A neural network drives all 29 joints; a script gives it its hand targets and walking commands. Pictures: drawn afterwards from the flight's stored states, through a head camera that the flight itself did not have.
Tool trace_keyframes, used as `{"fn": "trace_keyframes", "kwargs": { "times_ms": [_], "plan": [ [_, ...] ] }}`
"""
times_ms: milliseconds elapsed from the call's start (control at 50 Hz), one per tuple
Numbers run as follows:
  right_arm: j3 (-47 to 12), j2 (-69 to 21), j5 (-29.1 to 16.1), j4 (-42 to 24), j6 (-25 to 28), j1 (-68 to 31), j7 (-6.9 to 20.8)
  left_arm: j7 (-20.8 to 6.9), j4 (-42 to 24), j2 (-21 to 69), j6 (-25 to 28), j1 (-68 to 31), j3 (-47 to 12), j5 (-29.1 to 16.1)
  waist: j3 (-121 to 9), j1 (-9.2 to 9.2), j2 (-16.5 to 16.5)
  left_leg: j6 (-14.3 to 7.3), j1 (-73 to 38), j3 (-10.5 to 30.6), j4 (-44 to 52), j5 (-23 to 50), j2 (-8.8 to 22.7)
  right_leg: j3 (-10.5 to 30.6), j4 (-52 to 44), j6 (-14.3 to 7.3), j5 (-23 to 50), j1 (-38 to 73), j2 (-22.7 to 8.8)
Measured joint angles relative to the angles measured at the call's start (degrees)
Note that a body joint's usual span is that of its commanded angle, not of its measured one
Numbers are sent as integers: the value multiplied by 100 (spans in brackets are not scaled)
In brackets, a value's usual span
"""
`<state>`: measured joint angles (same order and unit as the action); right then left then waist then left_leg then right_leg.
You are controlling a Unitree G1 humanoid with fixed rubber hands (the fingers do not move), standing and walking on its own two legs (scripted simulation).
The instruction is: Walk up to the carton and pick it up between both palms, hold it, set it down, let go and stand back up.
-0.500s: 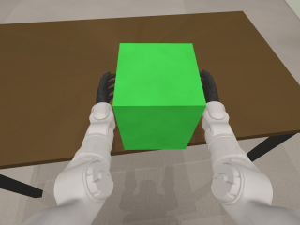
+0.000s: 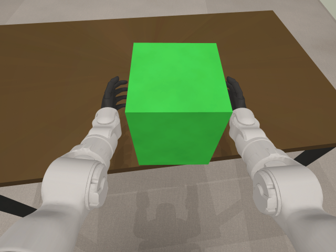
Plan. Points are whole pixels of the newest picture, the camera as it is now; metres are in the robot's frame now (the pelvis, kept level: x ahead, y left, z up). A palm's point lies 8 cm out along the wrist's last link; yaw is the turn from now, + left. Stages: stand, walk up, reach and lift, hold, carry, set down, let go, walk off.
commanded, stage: set down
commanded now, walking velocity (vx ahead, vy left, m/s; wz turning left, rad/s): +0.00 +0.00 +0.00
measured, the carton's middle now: (174, 109) +0.47 +0.02 +0.04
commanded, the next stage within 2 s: none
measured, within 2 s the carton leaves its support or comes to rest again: neither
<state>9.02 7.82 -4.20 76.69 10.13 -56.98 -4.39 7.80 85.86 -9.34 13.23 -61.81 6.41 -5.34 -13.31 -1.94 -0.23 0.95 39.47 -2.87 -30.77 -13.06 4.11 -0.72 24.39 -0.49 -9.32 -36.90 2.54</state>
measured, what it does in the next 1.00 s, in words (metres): stands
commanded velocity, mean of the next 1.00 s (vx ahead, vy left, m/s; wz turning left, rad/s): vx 0.00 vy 0.00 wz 0.00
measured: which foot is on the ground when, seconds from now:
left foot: down 0.00-1.00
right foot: down 0.00-1.00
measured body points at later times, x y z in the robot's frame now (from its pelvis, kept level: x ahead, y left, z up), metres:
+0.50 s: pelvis -0.02 -0.02 -0.01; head +0.06 +0.00 +0.44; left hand +0.46 +0.21 +0.11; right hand +0.48 -0.17 +0.12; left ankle -0.01 +0.12 -0.73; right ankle +0.00 -0.12 -0.73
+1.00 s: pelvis -0.02 -0.01 +0.00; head +0.04 +0.02 +0.45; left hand +0.46 +0.22 +0.16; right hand +0.48 -0.16 +0.17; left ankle -0.01 +0.12 -0.73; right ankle +0.00 -0.12 -0.73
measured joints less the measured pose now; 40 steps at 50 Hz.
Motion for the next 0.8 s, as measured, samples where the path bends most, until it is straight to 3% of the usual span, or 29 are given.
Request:
{"fn": "trace_keyframes", "kwargs": {
  "times_ms": [120,220,360,560,680,800],
  "plan": [
    [-575,377,-707,303,199,-194,34,-187,347,-358,256,-196,-611,-712,-106,12,31,43,346,123,-236,-41,-8,-119,292,-28,-111,-330,-11],
    [-931,773,-1298,259,86,-360,177,-248,87,-595,137,-185,-1034,-1272,-218,5,37,54,611,188,-334,-12,-24,-184,462,-54,-142,-607,-27],
    [-1245,1095,-1761,129,-262,-715,335,-374,-360,-677,-265,-353,-1176,-1434,-253,17,-17,51,721,199,-341,65,-47,-198,621,-80,-150,-783,-52],
    [-1434,985,-1777,-188,-667,-701,331,-419,-589,-683,-602,-402,-773,-1040,-185,18,-246,28,235,59,101,286,-114,-72,495,-74,-61,-484,-111],
    [-1133,842,-1558,-185,-896,-727,263,-293,-407,-832,-764,-399,-1016,-1298,-161,47,-282,32,164,112,151,340,-154,-126,444,-81,-37,-382,-149],
    [-648,788,-1329,-103,-1074,-998,269,-99,-634,-971,-999,-545,-1443,-1622,-328,139,-250,64,475,239,-80,265,-114,-246,441,-111,-26,-544,-111]
  ]
}}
